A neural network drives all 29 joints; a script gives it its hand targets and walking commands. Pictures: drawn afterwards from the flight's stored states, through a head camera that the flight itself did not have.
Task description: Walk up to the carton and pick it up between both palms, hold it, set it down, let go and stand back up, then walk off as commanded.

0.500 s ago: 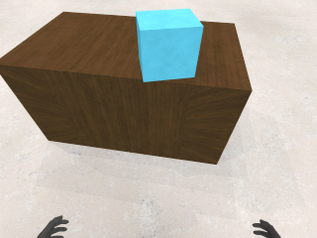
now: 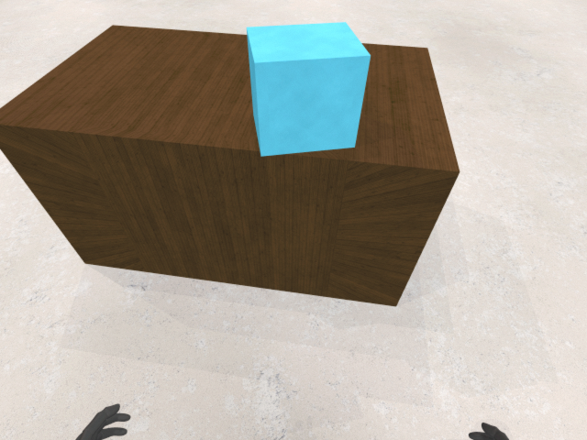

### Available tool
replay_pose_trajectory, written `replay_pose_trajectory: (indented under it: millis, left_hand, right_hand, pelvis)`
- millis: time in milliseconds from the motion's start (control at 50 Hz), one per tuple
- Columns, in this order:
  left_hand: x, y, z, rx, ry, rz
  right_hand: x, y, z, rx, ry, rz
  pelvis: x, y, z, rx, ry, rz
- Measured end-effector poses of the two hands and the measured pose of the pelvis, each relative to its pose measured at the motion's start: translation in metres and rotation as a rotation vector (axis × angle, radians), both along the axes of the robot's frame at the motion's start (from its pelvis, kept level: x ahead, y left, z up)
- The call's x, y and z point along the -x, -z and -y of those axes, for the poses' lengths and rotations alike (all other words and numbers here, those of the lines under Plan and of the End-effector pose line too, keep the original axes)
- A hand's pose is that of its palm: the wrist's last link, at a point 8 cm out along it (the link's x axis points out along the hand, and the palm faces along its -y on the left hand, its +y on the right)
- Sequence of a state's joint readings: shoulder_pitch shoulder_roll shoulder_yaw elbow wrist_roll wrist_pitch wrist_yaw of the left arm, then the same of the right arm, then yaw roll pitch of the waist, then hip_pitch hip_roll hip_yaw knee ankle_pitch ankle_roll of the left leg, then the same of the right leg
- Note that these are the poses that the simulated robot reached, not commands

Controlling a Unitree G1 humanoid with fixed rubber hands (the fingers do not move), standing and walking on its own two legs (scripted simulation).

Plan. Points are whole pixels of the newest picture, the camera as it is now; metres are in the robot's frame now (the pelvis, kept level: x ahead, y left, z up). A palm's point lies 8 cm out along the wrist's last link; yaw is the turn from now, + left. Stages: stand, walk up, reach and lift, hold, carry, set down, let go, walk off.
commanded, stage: stand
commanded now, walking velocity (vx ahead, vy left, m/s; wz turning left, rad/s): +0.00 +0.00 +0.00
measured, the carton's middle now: (302, 89) +0.91 +0.01 +0.04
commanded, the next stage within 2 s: walk up in 0.78 s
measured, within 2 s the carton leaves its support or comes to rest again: neither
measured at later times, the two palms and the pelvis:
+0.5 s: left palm out of the picture +0.10 +0.30 -0.08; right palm out of the picture +0.11 -0.29 -0.09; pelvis +0.00 +0.00 +0.02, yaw +0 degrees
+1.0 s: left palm out of the picture +0.08 +0.31 -0.08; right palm out of the picture +0.08 -0.29 -0.09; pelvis -0.01 +0.01 +0.03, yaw +0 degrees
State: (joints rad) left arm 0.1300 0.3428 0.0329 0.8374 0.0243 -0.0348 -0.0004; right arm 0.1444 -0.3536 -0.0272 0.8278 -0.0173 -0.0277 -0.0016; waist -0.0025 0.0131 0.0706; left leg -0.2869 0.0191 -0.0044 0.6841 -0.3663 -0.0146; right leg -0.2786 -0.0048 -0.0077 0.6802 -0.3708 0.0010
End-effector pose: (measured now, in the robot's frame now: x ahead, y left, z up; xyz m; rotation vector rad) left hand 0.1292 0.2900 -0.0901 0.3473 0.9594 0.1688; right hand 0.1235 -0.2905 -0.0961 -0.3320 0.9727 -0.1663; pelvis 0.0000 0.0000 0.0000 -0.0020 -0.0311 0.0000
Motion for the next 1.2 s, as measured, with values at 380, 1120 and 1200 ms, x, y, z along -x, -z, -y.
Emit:
replay_pose_trajectory:
  millis: [380, 1120, 1200]
  left_hand:
    - [0.015, -0.006, -0.003, 0.016, -0.036, -0.064]
    - [0.04, -0.016, -0.028, -0.046, -0.01, -0.176]
    - [0.017, -0.026, -0.023, -0.081, 0.024, -0.154]
  right_hand:
    - [0.008, -0.007, -0.004, -0.012, 0.018, -0.05]
    - [0.054, -0.01, 0.022, -0.011, 0.11, -0.105]
    - [0.076, -0.005, 0.055, 0.002, 0.162, -0.155]
  pelvis:
    - [0.002, -0.015, -0.003, 0.001, 0.0, 0.021]
    - [-0.003, -0.022, -0.001, -0.018, 0.044, 0.012]
    - [-0.017, -0.018, 0.015, -0.04, 0.062, 0.022]
